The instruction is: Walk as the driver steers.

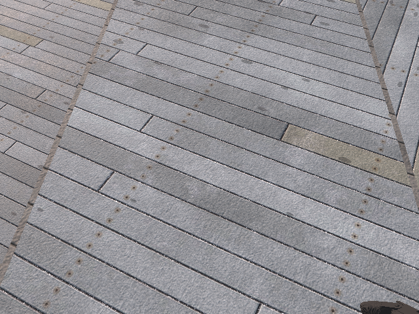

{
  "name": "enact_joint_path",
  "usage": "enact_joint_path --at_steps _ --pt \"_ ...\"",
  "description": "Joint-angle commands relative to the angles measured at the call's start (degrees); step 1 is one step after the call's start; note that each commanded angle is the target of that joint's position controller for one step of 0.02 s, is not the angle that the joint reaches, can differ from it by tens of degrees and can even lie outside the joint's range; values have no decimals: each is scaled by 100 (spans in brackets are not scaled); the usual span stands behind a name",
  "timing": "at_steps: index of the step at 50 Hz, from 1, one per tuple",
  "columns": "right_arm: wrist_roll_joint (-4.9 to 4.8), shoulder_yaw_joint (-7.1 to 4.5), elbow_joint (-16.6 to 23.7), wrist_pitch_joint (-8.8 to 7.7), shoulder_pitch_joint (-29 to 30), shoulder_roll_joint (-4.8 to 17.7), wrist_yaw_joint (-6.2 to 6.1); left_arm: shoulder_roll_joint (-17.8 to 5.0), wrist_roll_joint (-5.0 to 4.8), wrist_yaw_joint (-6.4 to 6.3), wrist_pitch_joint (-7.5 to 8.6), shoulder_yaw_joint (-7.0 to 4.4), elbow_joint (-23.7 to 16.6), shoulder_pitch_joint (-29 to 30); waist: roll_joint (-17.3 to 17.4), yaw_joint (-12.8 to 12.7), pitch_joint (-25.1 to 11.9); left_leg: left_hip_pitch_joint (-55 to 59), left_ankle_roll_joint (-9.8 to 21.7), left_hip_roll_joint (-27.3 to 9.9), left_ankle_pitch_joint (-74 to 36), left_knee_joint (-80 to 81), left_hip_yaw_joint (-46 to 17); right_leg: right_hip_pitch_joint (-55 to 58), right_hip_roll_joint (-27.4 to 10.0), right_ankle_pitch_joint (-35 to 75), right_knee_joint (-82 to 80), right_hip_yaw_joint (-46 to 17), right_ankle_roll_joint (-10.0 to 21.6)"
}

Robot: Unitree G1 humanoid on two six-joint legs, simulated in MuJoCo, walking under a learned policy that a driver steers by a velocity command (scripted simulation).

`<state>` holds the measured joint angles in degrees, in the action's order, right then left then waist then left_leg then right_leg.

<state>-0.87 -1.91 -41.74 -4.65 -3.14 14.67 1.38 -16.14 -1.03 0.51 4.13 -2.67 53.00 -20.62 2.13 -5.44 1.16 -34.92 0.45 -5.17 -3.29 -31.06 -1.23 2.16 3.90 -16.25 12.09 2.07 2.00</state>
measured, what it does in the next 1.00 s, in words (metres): walks ahead, turning right: left foot, then right foot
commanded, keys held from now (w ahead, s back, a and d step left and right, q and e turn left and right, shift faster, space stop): w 0.08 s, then w+e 0.92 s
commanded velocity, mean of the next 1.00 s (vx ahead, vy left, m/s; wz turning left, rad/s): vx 0.50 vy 0.00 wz -0.41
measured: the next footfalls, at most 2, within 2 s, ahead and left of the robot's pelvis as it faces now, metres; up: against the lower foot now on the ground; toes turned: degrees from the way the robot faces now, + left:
left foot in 0.08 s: +0.23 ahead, +0.14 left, +0.00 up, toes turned +2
right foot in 0.62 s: +0.50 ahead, -0.13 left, +0.00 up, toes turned -17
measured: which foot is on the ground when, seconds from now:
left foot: up 0.00-0.06, down 0.08-0.62, up 0.64-1.00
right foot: down 0.00-0.10, up 0.12-0.60, down 0.62-1.00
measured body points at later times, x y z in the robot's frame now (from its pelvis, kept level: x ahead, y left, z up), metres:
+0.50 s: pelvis +0.28 +0.03 +0.00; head +0.31 +0.02 +0.45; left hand +0.50 +0.24 -0.11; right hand +0.27 -0.26 -0.13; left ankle +0.19 +0.13 -0.74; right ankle +0.44 -0.15 -0.70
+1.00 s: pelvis +0.56 -0.07 +0.00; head +0.58 -0.10 +0.45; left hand +0.74 +0.17 -0.10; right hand +0.66 -0.39 -0.08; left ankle +0.80 +0.00 -0.70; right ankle +0.46 -0.12 -0.74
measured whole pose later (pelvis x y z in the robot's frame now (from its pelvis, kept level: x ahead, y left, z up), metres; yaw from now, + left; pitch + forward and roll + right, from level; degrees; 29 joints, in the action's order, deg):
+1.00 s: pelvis +0.56 -0.07 +0.00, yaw -28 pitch +2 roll +0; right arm 0.0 -2.5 -40.8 -5.8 -1.1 16.2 0.7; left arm -16.4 -1.5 -0.6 2.3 -4.4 42.4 -19.3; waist 2.3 -4.7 1.8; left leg -34.5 -3.3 -2.8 -1.8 -31.4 -5.8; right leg -6.6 6.5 -16.4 21.8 -9.1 4.2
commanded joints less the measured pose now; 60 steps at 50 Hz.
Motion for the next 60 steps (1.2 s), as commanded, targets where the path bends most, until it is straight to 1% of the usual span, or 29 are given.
enact_joint_path --at_steps 1,3,4,5,6,7,9,10,14,20,25,28,30,31,32,33,34,36,37,40,43,49,52,54,55,56,57,58,60 --pt "-19 -125 564 -132 546 567 93 -1046 -18 -57 -72 -241 -118 -207 -574 165 225 0 198 146 544 286 64 263 -1875 2454 151 -823 822" --pt "1 -289 297 -143 -463 881 69 -1086 -9 -74 -131 -239 -157 2 -646 776 -427 1511 470 471 692 520 357 196 -1610 4188 1364 -548 624" --pt "43 -423 29 -132 -1474 1199 14 -906 57 -88 -130 -154 -257 28 -509 1200 -1192 3161 734 152 529 276 64 -577 -1324 3858 2645 -333 443" --pt "169 -575 -84 -100 -2181 1796 -26 -260 86 -34 -22 56 -423 -563 658 1144 -2160 5722 1599 -1418 1203 284 -2369 -3065 -494 1692 4968 -2 4" --pt "96 -480 -136 -63 -2358 1394 -25 -291 27 -8 105 71 -307 -554 1146 1235 -2583 6063 1852 -1915 1833 1116 -3956 -4029 -89 -1626 5950 -750 -22" --pt "85 -352 -103 -55 -2002 1045 -45 -887 -164 15 170 -104 -435 -47 700 1265 -1666 5376 1513 -1722 2122 1268 -3186 -4532 -428 -1437 6377 -1020 71" --pt "99 -230 -54 -73 -1214 662 -46 -817 -125 -27 145 -132 -568 583 56 946 -470 3719 1108 -1183 1514 1714 -1703 -4383 -913 -497 5802 -761 91" --pt "132 -217 -53 -132 -990 618 -46 -731 -93 -46 69 -167 -555 398 417 693 -338 3224 1072 -1111 1274 1927 -1327 -4040 -1093 -142 5536 -822 39" --pt "192 -264 -230 -274 -771 630 -39 -395 -89 -73 -195 -151 -527 275 234 435 -7 2497 1098 -935 415 2424 -302 -3850 -1163 484 5201 -877 -160" --pt "161 -326 -453 -226 -1003 872 -190 -203 9 81 -124 -91 -918 1277 40 734 259 2765 881 -720 -27 2571 824 -3879 -1027 2157 3137 -444 -168" --pt "29 -413 -697 -11 -1455 1064 -238 -195 1 255 -128 -60 -1394 2020 -44 957 462 3954 817 -1119 -651 2154 1056 -4332 -934 1690 2412 -149 76" --pt "-16 -480 -655 138 -1315 1265 -295 -413 -14 323 -161 -174 -1532 1778 212 647 104 4306 631 -1164 -3032 1198 1274 -3636 -504 826 2371 307 374" --pt "-34 -485 -587 238 -1151 1336 -340 -841 -51 273 -186 -435 -1273 474 219 -118 -631 3854 392 -906 -3838 -674 1474 -1805 -21 793 2050 489 715" --pt "50 -411 -490 200 -1212 1184 -357 -1310 -51 150 -244 -640 -1060 -455 -292 -498 -1171 2519 130 -657 -2249 -2372 1481 -32 -475 837 1859 -483 1030" --pt "195 -159 -157 16 -1629 361 -266 -1881 -120 84 -250 -734 -1204 -202 -1897 172 -1649 -211 -317 726 3084 -4723 1086 1920 -2017 107 1227 -3905 2237" --pt "9 -191 -116 -268 -1293 749 -145 -1469 -26 111 -173 -570 -1327 -347 -1112 -143 -2347 -900 -153 733 3645 -5240 -430 2276 -2345 -424 496 -5077 2379" --pt "-206 -242 61 -390 -705 960 -80 -1109 31 112 -105 -477 -1290 -231 -798 -229 -1606 -1249 11 428 3218 -5106 -477 1802 -2148 -125 463 -4139 2028" --pt "47 -260 20 -411 -556 919 -164 -698 -6 118 -29 -354 -1375 509 -50 282 -651 -737 59 -62 2471 -3872 -386 146 -1623 1047 389 -2782 1561" --pt "101 -291 36 -352 -688 948 -170 -700 62 91 -20 -333 -1481 718 -340 492 -497 -327 -10 -129 2311 -3652 -414 -463 -1555 1612 290 -2628 1623" --pt "170 -280 57 -176 -783 794 -166 -800 35 11 -3 -364 -1532 754 -294 660 -352 49 -267 -137 2043 -2866 -273 -1222 -1307 2272 80 -2107 1598" --pt "189 -190 280 -126 -147 573 -170 -978 -9 -98 -37 -419 -1484 513 -394 455 -152 116 -461 53 950 -1540 -152 -1602 -995 2166 64 -1681 1360" --pt "48 -189 582 -222 685 656 -50 -939 -65 -146 -143 -420 -1324 14 -707 103 -108 684 -374 466 -69 105 -272 -1406 -994 1131 484 -2071 1012" --pt "33 -284 573 -306 480 869 -4 -921 -40 -178 -190 -426 -1329 38 -899 286 -145 969 -155 497 574 359 -362 -981 -1176 1117 1001 -2582 891" --pt "90 -414 368 -364 -410 1066 -50 -692 -12 -165 -201 -347 -1407 180 -904 769 -571 2311 151 387 636 653 -297 -1183 -830 1507 1881 -2446 634" --pt "222 -503 332 -376 -1160 1396 -105 -375 75 -152 -188 -228 -1538 203 -349 1088 -1290 3669 519 -556 510 514 -1142 -1813 -423 980 3469 -1975 372" --pt "320 -598 178 -286 -1542 1809 -96 -81 -70 -170 -155 -140 -1707 -612 1595 696 -1975 5393 1521 -1882 600 874 -3650 -3786 401 -1789 5327 -1231 -59" --pt "161 -484 274 -244 -1423 1261 -66 -721 -87 -198 -166 -238 -1564 -698 1188 744 -1796 5280 1530 -2033 830 992 -4114 -4394 -59 -1960 6159 -1393 -197" --pt "147 -375 385 -191 -1149 885 -94 -1055 -57 -207 -226 -344 -1601 -141 613 880 -1176 4654 1321 -1795 66 920 -3062 -4497 -218 -1561 6440 -1325 -307" --pt "175 -288 399 -76 -671 662 -116 -1031 52 -225 -332 -405 -1759 368 126 693 -568 3454 1128 -1308 -1606 890 -1616 -4242 -527 -1160 6158 -1002 -460"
